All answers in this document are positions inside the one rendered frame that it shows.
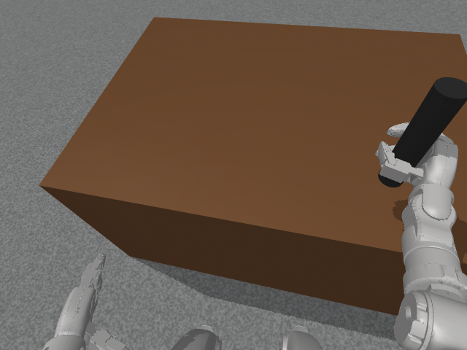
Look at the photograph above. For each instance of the left robot arm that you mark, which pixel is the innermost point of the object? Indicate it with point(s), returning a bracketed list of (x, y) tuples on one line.
[(65, 342)]

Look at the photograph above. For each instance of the right robot hand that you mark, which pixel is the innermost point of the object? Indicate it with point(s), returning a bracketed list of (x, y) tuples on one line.
[(438, 165)]

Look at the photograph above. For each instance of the can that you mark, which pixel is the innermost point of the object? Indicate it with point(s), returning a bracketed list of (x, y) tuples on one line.
[(442, 103)]

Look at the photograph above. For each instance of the right robot arm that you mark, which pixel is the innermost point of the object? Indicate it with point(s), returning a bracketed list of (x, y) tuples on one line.
[(433, 312)]

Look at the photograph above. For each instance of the left robot hand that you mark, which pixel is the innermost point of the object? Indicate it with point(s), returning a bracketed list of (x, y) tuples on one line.
[(76, 316)]

